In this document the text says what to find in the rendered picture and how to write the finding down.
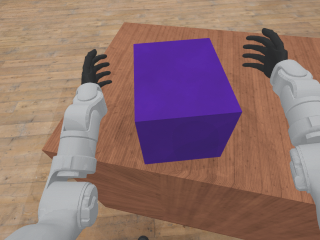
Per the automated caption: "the left robot forearm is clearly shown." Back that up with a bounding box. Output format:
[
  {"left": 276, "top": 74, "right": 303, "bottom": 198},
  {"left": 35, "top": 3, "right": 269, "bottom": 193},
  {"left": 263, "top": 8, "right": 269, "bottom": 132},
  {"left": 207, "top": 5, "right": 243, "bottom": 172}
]
[{"left": 38, "top": 82, "right": 108, "bottom": 220}]

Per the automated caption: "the right robot upper arm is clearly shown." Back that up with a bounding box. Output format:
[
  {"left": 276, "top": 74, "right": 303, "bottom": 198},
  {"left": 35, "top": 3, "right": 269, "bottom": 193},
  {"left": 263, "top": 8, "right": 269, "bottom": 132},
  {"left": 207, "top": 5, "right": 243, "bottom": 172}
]
[{"left": 289, "top": 143, "right": 320, "bottom": 229}]

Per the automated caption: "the pedestal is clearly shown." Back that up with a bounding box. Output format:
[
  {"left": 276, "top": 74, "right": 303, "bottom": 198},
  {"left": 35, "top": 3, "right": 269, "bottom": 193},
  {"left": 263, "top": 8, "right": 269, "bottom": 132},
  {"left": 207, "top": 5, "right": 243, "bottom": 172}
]
[{"left": 42, "top": 22, "right": 320, "bottom": 240}]

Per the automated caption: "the right robot forearm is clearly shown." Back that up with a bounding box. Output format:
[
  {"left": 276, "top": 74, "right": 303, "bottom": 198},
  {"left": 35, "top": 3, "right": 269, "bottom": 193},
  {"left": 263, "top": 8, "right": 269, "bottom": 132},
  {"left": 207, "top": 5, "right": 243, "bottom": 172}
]
[{"left": 270, "top": 59, "right": 320, "bottom": 147}]

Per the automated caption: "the right robot hand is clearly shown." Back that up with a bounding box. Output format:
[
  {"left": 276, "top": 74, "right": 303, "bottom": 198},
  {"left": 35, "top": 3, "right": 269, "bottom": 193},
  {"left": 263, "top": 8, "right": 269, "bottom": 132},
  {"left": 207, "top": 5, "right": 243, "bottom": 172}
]
[{"left": 242, "top": 28, "right": 288, "bottom": 78}]

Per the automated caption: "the left robot upper arm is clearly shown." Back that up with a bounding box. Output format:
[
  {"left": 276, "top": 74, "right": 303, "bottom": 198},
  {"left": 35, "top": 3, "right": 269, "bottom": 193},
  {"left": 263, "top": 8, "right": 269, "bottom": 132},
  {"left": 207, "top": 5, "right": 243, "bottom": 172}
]
[{"left": 4, "top": 181, "right": 99, "bottom": 240}]

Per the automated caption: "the left robot hand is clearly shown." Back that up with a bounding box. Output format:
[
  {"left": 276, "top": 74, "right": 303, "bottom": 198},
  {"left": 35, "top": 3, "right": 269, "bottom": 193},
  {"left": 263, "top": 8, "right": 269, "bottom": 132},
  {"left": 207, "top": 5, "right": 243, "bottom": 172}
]
[{"left": 81, "top": 49, "right": 112, "bottom": 88}]

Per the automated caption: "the carton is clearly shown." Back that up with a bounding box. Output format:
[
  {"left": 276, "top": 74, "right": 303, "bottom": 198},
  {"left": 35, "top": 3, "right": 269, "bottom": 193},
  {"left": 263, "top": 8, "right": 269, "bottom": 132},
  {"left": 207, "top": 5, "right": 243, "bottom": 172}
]
[{"left": 133, "top": 38, "right": 242, "bottom": 165}]

